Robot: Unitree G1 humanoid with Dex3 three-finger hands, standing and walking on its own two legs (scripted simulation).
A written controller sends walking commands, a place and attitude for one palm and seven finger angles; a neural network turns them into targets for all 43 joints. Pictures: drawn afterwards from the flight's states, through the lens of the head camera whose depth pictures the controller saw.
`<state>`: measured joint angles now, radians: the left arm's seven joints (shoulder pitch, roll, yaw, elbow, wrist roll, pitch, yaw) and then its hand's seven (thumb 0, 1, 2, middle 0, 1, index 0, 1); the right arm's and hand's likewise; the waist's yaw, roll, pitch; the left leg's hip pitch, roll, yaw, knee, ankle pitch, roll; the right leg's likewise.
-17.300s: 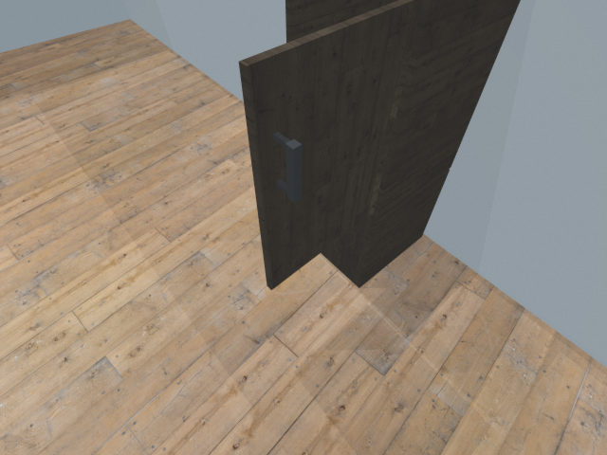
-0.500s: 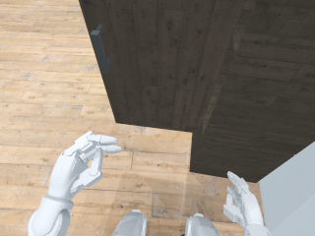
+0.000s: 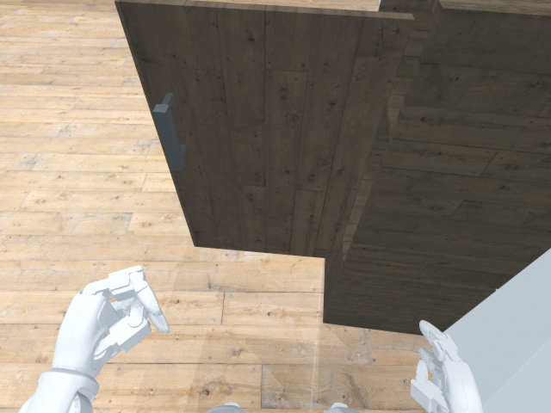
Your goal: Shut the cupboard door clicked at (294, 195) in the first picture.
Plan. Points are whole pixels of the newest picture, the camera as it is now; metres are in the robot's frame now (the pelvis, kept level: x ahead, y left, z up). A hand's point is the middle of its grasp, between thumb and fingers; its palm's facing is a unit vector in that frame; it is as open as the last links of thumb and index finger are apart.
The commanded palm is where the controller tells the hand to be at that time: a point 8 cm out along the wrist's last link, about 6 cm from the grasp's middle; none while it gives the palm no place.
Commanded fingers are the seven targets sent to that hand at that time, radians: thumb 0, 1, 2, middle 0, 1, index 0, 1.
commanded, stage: raise the hand and make a fist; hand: left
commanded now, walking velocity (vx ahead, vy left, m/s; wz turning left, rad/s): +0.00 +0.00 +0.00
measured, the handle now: (173, 133) +0.51 +0.21 +0.11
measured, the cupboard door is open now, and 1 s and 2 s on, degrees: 92 92 92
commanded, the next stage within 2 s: bring the fist close to the handle in 0.76 s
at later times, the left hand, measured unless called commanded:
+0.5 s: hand (137, 283) +0.24 +0.18 +0.12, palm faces -0.01 -1.00 -0.05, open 3.1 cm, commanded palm +0.21 +0.23 +0.12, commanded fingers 0.00 0.90 0.90 -1.30 -1.50 -1.30 -1.50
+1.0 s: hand (145, 286) +0.24 +0.17 +0.12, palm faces +0.01 -1.00 -0.07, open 3.1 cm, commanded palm +0.23 +0.22 +0.12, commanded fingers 0.00 0.90 0.90 -1.30 -1.50 -1.30 -1.50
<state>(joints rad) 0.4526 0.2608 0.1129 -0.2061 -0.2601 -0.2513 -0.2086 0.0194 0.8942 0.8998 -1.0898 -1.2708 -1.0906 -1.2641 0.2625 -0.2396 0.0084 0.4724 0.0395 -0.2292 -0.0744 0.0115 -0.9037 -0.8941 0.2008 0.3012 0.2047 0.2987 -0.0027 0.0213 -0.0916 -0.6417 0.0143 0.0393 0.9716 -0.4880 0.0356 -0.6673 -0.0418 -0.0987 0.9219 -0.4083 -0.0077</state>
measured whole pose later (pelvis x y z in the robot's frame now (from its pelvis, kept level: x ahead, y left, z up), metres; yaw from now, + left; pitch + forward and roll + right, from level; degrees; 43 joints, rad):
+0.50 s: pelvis +0.01 -0.01 +0.02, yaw +1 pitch +6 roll -1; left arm 0.30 0.25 0.20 -0.11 -0.32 -0.17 -0.29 0.01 0.90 0.90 -1.30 -1.50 -1.30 -1.49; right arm 0.29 -0.26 0.05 0.54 0.05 -0.23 -0.07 0.01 -0.90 -0.89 0.20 0.30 0.21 0.30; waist 0.02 0.06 -0.07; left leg -0.47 0.02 0.02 0.80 -0.43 0.01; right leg -0.49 -0.03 -0.12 0.77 -0.37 -0.02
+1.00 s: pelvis +0.00 -0.02 +0.02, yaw +1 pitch +5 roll +0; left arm 0.26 0.26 0.18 -0.06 -0.29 -0.22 -0.26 0.02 0.89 0.90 -1.30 -1.50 -1.30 -1.50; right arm 0.25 -0.25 0.04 0.56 0.04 -0.26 -0.09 0.01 -0.90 -0.89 0.20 0.30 0.21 0.30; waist 0.02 0.04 -0.03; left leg -0.46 0.01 0.02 0.79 -0.41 0.01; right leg -0.49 -0.03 -0.12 0.77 -0.35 -0.03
